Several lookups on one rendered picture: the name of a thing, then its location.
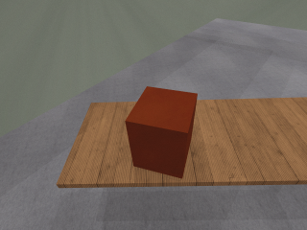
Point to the carton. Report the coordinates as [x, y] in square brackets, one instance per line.
[159, 129]

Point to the table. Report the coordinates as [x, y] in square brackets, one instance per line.
[234, 142]

